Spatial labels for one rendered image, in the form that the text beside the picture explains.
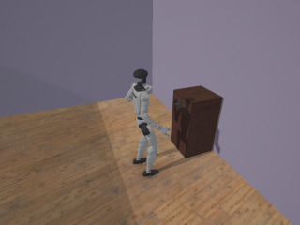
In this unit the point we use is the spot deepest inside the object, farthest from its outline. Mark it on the left robot foot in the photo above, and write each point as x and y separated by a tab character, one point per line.
141	160

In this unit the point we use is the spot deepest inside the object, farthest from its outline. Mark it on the robot left upper arm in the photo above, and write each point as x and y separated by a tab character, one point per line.
129	95

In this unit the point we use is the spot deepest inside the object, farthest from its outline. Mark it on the drawer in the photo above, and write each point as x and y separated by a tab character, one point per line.
185	106

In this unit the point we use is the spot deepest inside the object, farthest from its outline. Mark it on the robot right upper arm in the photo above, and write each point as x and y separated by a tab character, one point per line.
144	103

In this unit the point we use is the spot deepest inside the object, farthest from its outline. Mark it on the right robot hand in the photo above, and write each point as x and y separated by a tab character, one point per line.
164	130

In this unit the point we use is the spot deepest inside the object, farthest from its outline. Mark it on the left robot hand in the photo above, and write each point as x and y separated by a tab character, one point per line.
148	88

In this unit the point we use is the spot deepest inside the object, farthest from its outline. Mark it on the cabinet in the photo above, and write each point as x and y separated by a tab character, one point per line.
195	135

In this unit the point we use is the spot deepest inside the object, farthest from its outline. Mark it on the right robot shin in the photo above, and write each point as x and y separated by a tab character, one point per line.
150	159

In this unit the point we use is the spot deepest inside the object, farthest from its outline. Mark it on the robot right forearm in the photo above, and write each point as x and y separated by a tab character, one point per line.
151	122

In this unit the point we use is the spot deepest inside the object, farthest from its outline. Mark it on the handle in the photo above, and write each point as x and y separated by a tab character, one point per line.
177	104

